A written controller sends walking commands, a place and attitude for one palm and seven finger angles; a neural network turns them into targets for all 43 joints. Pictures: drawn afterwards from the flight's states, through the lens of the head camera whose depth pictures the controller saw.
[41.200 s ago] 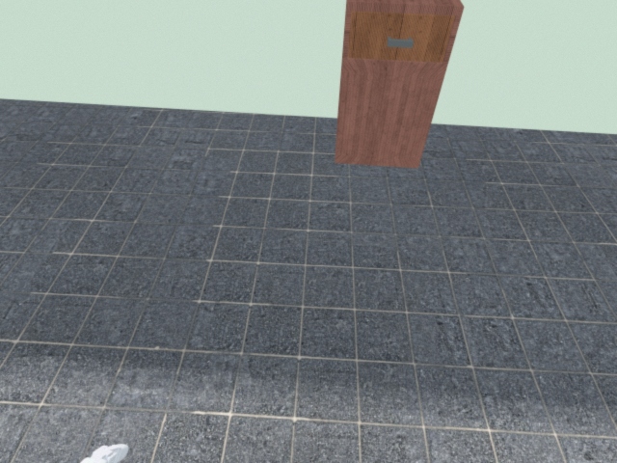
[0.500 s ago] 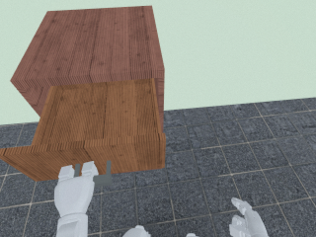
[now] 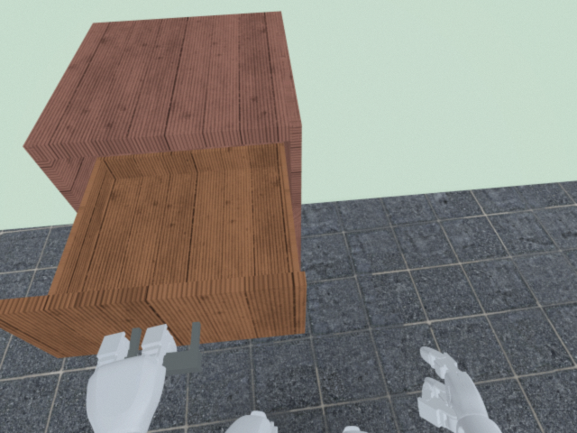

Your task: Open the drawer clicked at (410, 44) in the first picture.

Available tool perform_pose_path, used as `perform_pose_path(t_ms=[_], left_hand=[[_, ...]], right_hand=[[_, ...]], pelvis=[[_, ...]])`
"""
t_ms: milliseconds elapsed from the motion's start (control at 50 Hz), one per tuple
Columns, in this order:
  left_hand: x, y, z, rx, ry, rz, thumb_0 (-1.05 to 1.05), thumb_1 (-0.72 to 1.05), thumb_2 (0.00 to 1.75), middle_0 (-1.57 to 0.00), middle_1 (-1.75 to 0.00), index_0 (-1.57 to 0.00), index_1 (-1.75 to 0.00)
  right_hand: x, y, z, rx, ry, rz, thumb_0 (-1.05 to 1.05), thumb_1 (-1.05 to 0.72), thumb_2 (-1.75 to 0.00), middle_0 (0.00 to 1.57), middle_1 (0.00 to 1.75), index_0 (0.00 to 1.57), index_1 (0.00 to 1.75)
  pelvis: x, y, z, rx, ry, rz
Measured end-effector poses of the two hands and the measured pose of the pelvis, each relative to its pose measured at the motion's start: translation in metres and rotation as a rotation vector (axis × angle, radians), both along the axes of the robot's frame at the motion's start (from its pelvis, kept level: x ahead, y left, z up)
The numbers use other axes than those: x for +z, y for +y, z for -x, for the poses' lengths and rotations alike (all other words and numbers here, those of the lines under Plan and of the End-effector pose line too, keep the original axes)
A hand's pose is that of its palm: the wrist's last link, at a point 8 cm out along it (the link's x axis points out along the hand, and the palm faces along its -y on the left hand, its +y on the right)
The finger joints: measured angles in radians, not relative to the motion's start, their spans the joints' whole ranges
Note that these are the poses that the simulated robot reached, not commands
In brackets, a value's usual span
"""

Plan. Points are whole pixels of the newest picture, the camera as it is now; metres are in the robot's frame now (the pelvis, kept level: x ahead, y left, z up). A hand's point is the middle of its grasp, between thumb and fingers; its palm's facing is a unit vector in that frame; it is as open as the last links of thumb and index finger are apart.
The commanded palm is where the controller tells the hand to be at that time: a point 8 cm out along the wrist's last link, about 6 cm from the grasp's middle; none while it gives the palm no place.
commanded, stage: pull the drawer open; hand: left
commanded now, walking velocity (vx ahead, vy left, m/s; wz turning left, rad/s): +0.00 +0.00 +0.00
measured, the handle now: (164, 348) +0.23 +0.21 -0.03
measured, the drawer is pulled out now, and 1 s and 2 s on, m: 0.27 0.30 0.30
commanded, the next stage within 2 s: open the thumb to release the handle in 0.54 s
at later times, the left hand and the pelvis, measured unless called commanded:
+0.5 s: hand (143, 418) +0.15 +0.21 -0.05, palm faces -0.05 -0.12 -0.99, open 5.6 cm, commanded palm +0.11 +0.19 +0.00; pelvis -0.01 -0.01 -0.01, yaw +0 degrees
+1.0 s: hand (131, 422) +0.14 +0.23 -0.05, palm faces -0.05 -0.09 -1.00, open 9.3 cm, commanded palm +0.12 +0.22 +0.00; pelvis -0.01 -0.02 -0.01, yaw +1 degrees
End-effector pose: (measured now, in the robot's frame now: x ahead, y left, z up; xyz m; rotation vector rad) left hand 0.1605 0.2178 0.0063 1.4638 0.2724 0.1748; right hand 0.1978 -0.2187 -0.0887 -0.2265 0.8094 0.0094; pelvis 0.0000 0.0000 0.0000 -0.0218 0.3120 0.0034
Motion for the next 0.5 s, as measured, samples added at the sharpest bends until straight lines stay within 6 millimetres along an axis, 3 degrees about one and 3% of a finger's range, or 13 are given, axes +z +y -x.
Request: perform_pose_path(t_ms=[240, 500], left_hand=[[0.001, -0.005, 0.025, 0.006, 0.018, 0.021, 0.04, 0.74, 0.77, -0.3, -1.35, -0.41, -1.35], [0.001, -0.005, 0.028, -0.004, -0.002, 0.017, 0.03, 0.73, 0.79, -0.29, -1.35, -0.4, -1.35]], right_hand=[[0.001, 0.009, -0.009, 0.046, -0.052, -0.027, 0.01, -0.91, -0.9, 0.2, 0.3, 0.2, 0.3], [-0.008, 0.002, -0.004, 0.05, -0.052, -0.014, 0.01, -0.91, -0.9, 0.2, 0.3, 0.2, 0.3]], pelvis=[[-0.006, -0.005, 0.003, 0.0, 0.0, -0.006], [-0.014, -0.008, 0.007, 0.0, 0.013, -0.008]])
